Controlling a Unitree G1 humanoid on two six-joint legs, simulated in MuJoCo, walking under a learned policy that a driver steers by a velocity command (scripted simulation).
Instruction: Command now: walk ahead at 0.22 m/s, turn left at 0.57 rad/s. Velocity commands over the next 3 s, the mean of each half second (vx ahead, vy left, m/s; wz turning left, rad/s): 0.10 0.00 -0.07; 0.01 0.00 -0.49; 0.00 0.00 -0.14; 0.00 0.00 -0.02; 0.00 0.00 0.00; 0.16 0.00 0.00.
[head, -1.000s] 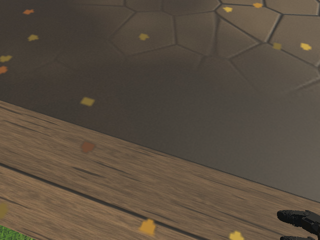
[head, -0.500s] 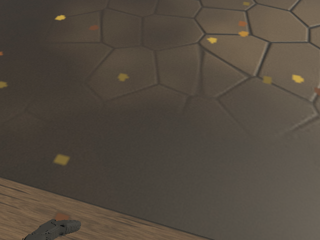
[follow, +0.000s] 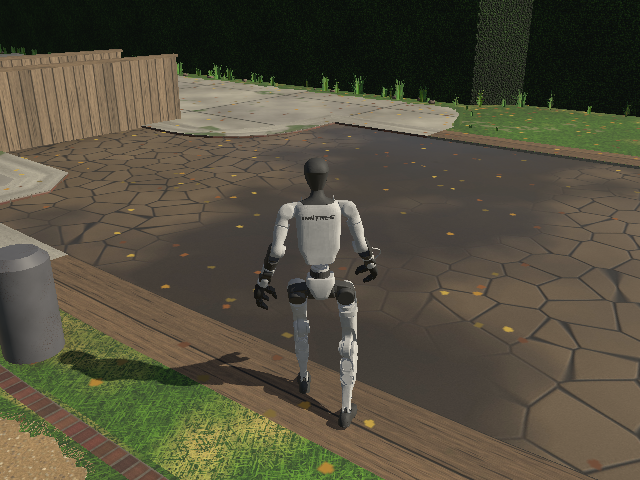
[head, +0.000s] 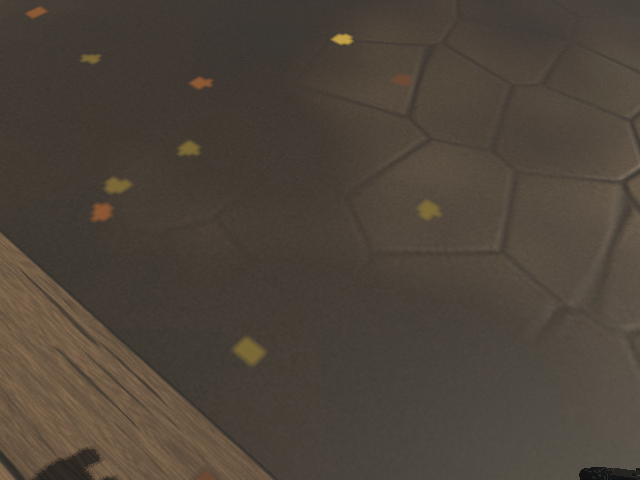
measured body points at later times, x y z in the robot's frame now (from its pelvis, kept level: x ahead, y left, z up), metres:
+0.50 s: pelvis +0.10 -0.01 +0.02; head +0.12 -0.03 +0.47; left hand +0.22 +0.26 -0.10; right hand +0.24 -0.29 -0.10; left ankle +0.13 +0.08 -0.72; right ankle +0.07 -0.12 -0.71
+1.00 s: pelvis +0.12 -0.01 +0.02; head +0.15 -0.03 +0.47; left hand +0.37 +0.21 -0.08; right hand +0.17 -0.34 -0.08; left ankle +0.18 +0.10 -0.72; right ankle +0.07 -0.12 -0.72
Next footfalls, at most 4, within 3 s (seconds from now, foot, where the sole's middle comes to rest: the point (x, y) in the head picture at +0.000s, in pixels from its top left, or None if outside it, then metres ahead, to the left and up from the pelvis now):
0.52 right None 0.11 -0.13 -0.75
1.00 left None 0.22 0.08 -0.75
1.32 right None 0.08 -0.14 -0.75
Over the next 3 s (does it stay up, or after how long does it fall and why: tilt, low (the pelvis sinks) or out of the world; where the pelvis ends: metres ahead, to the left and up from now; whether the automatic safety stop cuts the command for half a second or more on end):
stays up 0.18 -0.02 0.02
